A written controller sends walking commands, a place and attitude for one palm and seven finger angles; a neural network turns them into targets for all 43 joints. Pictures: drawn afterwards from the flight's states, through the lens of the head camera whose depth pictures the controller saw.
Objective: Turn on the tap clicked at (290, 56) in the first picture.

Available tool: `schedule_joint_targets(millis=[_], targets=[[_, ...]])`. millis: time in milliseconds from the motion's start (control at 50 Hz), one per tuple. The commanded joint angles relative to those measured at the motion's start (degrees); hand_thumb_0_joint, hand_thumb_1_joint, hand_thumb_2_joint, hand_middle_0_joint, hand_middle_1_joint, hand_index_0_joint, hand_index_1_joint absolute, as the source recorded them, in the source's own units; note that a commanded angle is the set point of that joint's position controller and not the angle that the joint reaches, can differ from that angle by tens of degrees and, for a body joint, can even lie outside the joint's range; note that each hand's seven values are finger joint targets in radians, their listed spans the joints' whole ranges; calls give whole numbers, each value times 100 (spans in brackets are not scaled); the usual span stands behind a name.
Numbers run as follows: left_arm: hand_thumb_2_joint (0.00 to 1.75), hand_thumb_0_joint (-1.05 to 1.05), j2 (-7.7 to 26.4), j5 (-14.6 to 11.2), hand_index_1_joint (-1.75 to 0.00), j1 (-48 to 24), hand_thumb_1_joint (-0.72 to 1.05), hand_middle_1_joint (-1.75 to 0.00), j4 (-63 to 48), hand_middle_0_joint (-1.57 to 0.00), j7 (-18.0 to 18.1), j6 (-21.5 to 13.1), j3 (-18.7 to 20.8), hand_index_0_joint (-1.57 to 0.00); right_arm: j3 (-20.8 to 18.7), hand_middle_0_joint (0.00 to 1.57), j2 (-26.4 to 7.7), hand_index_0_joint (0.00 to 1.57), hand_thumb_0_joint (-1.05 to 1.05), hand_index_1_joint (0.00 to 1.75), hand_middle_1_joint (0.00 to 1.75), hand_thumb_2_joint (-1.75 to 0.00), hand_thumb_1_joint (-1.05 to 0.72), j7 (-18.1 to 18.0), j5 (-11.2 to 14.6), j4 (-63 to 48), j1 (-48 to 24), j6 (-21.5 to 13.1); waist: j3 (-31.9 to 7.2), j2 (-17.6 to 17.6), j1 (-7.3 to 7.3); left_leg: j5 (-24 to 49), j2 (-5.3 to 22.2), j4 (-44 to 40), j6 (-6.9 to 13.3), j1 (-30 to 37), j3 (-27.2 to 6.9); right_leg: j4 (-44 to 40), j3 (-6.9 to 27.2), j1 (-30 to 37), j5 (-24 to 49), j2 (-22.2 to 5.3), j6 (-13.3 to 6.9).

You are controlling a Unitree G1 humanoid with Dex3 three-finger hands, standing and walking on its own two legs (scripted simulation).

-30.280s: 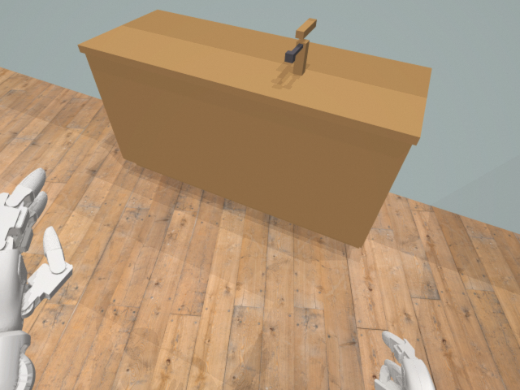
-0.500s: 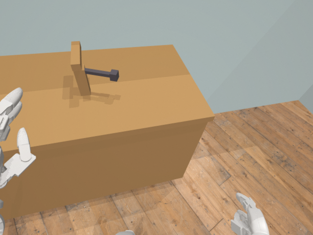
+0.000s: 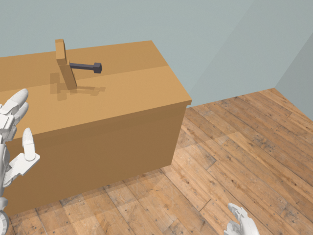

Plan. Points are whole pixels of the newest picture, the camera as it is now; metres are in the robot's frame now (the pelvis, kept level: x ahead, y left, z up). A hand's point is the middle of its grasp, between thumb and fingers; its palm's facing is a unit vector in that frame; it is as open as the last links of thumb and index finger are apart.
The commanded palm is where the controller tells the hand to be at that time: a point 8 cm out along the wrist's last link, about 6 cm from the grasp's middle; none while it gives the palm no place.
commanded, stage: stop stepping back and stand still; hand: left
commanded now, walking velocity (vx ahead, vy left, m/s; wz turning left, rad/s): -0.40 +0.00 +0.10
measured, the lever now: (97, 68) +0.66 +0.28 +0.04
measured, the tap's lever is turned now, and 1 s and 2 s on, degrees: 67 67 67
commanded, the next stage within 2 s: stand and check the lever's angle in 1.48 s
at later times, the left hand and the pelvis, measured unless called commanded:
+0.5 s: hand out of the picture +0.10 +0.23 +0.16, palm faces +0.49 -0.82 -0.32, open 7.4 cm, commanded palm +0.03 +0.27 +0.17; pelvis -0.10 -0.02 -0.01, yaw +5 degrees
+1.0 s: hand out of the picture +0.08 +0.22 +0.16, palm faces +0.53 -0.76 -0.38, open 7.4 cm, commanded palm +0.02 +0.26 +0.17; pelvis -0.10 -0.04 -0.01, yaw +9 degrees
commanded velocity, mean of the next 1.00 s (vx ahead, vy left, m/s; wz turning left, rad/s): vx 0.11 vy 0.02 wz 0.00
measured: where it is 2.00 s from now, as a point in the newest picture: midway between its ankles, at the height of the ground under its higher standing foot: outside the picture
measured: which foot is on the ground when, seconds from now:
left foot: down 0.00-0.24, up 0.26-0.42, down 0.44-1.00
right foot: down 0.00-1.00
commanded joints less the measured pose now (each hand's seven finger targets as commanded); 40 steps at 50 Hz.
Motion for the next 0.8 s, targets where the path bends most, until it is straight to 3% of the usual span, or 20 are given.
schedule_joint_targets(millis=[0,40,120,160,180,220,240,260,300,380,440,480,520,560,600,620,660,700,740,780], targets=[[90,0,581,-89,-30,-659,90,-30,-715,-20,153,-253,112,-20,-565,20,-902,20,0,30,30,-90,-90,93,153,-754,-365,-526,-928,885,-100,2975,1814,-1393,639,2048,-1636,2361,540,-1385,-1809,-6,108],[90,0,739,-106,-30,-191,90,-30,-1008,-20,225,-50,374,-20,-544,20,-778,20,0,30,30,-90,-90,91,7,-903,-318,-690,-1076,1374,-9,2042,1661,-1549,776,1832,-2114,1972,449,-1339,-1479,-167,100],[90,0,1100,-15,-30,485,90,-30,-1798,-20,403,14,923,-20,-528,20,-862,20,0,30,30,-90,-90,30,14,-1124,-471,-785,-732,1529,-32,-2595,1113,-2293,669,38,-1645,797,-132,245,-812,-102,64],[90,0,988,65,-30,539,90,-30,-1577,-20,431,-9,951,-20,-516,20,-889,20,0,30,30,-90,-90,-5,6,-1135,-495,-736,-420,1538,-1,-3573,768,-2037,449,-1000,-1198,-59,-468,1288,-397,22,12],[90,0,985,119,-30,463,90,-30,-1336,-20,431,-25,933,-20,-527,20,-850,20,0,30,30,-90,-90,-15,-15,-1080,-451,-705,-278,1028,-25,-3395,413,-1302,302,-1058,-816,-739,-209,1196,-451,-224,-112],[90,0,934,126,-30,-72,90,-30,-1250,-20,419,-83,724,-20,-594,20,-800,20,0,30,30,-90,-90,-22,-19,-995,-273,-683,-185,-805,-144,-2082,-85,1684,22,-244,-587,-2191,2445,-759,-2039,-2057,-930],[90,0,803,104,-30,-303,90,-30,-992,-20,426,-35,590,-20,-603,20,-766,20,0,30,30,-90,-90,-11,1,-795,-89,-721,-119,-1191,-232,-1799,52,2625,8,29,-766,-2320,2622,-1398,-2209,-2358,-1072],[90,0,718,94,-30,-573,90,-30,-667,-20,430,10,479,-20,-562,20,-763,20,0,30,30,-90,-90,-18,13,-676,-33,-736,-123,-924,-399,-1665,175,2736,27,117,-750,-2104,2041,-1584,-2109,-2149,-859],[90,0,693,138,-30,-1218,90,-30,-443,-20,406,42,278,-20,-533,20,-775,20,0,30,30,-90,-90,-80,50,-689,-214,-707,-1,-540,-372,-1712,325,1821,128,457,-531,-1760,1221,-1749,-2102,-1850,-581],[90,0,598,162,-30,-1148,90,-30,-255,-20,505,50,154,-20,-465,20,-782,20,0,30,30,-90,-90,-225,-7,-703,-278,-744,81,24,-236,-2459,63,-324,380,967,-100,-1236,926,-1261,-2457,-1301,-445],[90,0,728,122,-30,-809,90,-30,-726,-20,508,16,445,-20,-519,20,-959,20,0,30,30,-90,-90,-202,-6,-842,-270,-762,-307,737,-129,-2228,746,-1166,642,728,-1123,267,-59,-386,-1019,-342,-83],[90,0,682,172,-30,-609,90,-30,-748,-20,524,22,541,-20,-442,20,-847,20,0,30,30,-90,-90,-179,47,-797,-461,-778,312,1576,-156,-4628,1071,-2137,775,-670,-1826,820,-418,-140,-1192,-44,98],[90,0,624,255,-30,-678,90,-30,-676,-20,505,21,526,-20,-437,20,-771,20,0,30,30,-90,-90,-157,31,-767,-465,-806,506,1428,-118,-4473,1111,-1991,794,-1086,-1737,794,-502,304,-630,16,112],[90,0,577,228,-30,-697,90,-30,-509,-20,481,23,484,-20,-476,20,-780,20,0,30,30,-90,-90,-128,-18,-711,-423,-834,407,482,-97,-3498,669,-863,549,-817,-1039,-211,-149,414,-650,-188,-30],[90,0,604,201,-30,-774,90,-30,-428,-20,430,18,436,-20,-539,20,-737,20,0,30,30,-90,-90,-78,-50,-692,-364,-843,303,-914,-151,-2519,62,1097,269,-613,-299,-1459,1907,-199,-2127,-1287,-634],[90,0,615,181,-30,-1062,90,-30,-586,-20,424,3,354,-20,-495,20,-649,20,0,30,30,-90,-90,-34,-26,-645,-329,-856,209,-1043,-212,-2121,54,1698,209,-376,-185,-1770,2491,-452,-2302,-1803,-877],[90,0,617,145,-30,-1251,90,-30,-610,-20,430,13,291,-20,-432,20,-616,20,0,30,30,-90,-90,-7,-17,-598,-292,-854,128,-605,-263,-2143,290,1116,254,472,-318,-1531,1948,-1101,-2160,-1830,-869],[90,0,575,103,-30,-1274,90,-30,-664,-20,450,54,305,-20,-395,20,-695,20,0,30,30,-90,-90,-83,-32,-628,-386,-831,141,167,-311,-2088,338,-461,342,1270,-565,-468,873,-1471,-1776,-1101,-492],[90,0,499,146,-30,-1303,90,-30,-818,-20,499,-14,330,-20,-385,20,-827,20,0,30,30,-90,-90,-103,-20,-752,-448,-841,149,1544,-172,-3275,1397,-1974,757,927,-2182,1149,-180,-1320,-938,-85,64],[90,0,489,250,-30,-1097,90,-30,-408,-20,482,32,405,-20,-377,20,-679,20,0,30,30,-90,-90,-98,28,-696,-486,-897,383,1489,-121,-4109,1442,-2342,868,-423,-2137,1504,-96,-375,-700,-176,166]])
